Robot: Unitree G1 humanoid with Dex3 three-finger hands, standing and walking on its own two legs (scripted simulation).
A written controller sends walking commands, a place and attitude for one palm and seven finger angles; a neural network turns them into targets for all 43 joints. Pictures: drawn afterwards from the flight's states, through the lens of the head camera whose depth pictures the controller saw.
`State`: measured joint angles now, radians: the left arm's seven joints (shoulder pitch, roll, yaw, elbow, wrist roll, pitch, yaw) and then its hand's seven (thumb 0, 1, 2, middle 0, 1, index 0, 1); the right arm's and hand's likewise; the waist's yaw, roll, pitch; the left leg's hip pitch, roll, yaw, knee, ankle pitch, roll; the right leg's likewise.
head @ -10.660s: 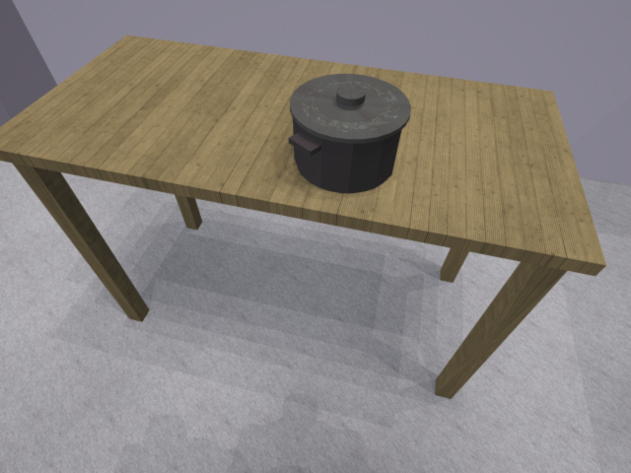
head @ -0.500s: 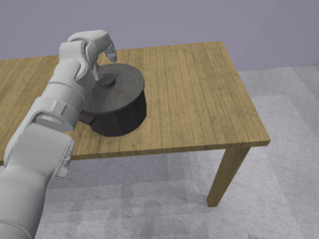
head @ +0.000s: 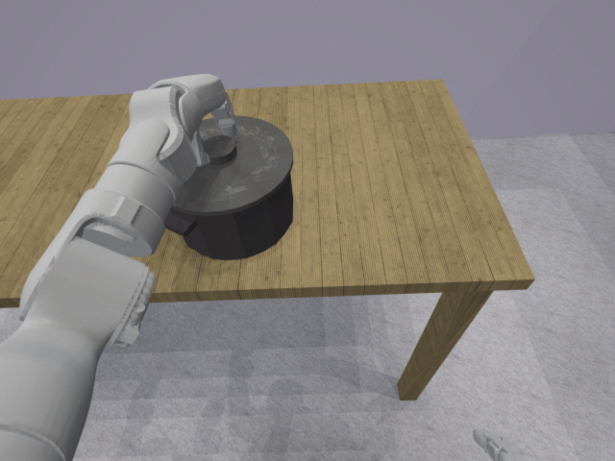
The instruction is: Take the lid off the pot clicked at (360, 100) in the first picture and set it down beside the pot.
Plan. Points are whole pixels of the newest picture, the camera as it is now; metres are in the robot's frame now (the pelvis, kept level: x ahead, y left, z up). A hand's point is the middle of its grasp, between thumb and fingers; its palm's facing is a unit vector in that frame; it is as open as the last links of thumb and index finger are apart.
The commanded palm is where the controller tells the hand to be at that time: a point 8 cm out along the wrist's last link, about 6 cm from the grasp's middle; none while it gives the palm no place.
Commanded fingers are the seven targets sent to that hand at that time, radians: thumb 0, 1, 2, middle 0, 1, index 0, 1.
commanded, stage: lower the open fingers around the knob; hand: left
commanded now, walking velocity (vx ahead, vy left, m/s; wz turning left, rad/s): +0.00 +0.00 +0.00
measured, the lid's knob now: (218, 150) +0.51 +0.12 +0.13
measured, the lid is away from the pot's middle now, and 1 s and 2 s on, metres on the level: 0.00 0.00 0.00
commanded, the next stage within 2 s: close the fingers and squeeze the knob in 0.90 s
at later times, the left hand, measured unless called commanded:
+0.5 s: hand (214, 143) +0.48 +0.11 +0.16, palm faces -0.37 -0.06 -0.93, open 9.9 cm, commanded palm +0.48 +0.12 +0.22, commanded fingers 0.00 -0.34 1.60 -0.87 -0.08 -0.87 -0.08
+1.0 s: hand (209, 144) +0.48 +0.12 +0.16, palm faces -0.36 -0.09 -0.93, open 9.9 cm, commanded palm +0.47 +0.13 +0.22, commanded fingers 0.00 -0.11 1.02 -0.52 -0.70 -0.52 -0.70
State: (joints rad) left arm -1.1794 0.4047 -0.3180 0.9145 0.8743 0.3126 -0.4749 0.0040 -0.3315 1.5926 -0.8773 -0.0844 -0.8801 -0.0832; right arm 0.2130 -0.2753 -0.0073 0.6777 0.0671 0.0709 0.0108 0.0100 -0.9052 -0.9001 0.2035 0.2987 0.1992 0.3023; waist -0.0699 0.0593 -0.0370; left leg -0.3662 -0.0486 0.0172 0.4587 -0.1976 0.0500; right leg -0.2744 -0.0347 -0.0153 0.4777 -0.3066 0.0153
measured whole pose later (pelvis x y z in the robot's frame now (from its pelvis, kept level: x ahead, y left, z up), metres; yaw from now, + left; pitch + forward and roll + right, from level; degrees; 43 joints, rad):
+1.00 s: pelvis +0.00 +0.00 +0.00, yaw -1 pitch +7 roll +0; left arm -1.17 0.41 -0.27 1.00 0.89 0.28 -0.43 0.00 -0.33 1.59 -0.87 -0.09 -0.88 -0.08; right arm 0.25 -0.28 0.00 0.68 0.07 0.10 0.00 0.01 -0.90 -0.90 0.20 0.30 0.20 0.30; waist -0.09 0.06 -0.06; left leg -0.39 -0.03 0.03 0.48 -0.21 0.04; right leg -0.30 -0.02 0.00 0.49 -0.31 0.01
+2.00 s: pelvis +0.00 +0.00 +0.00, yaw -1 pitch +7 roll +0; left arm -1.16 0.40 -0.28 0.99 0.88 0.28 -0.44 0.00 0.20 0.76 -0.60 -0.99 -0.68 -1.01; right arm 0.26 -0.28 -0.01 0.69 0.07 0.09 0.00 0.01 -0.90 -0.90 0.20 0.30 0.20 0.30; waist -0.09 0.06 -0.06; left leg -0.38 -0.03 0.03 0.47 -0.21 0.04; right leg -0.30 -0.02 0.01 0.48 -0.31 0.01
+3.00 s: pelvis +0.00 +0.00 +0.00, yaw -2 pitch +7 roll +0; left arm -1.17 0.42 -0.26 0.99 0.89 0.28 -0.45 0.00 0.19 0.76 -0.62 -0.98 -0.71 -1.00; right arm 0.27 -0.28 -0.01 0.69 0.06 0.07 -0.01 0.01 -0.90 -0.90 0.20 0.30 0.20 0.30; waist -0.10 0.06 -0.04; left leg -0.37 -0.03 0.04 0.46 -0.20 0.05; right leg -0.29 -0.02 0.01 0.46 -0.29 0.01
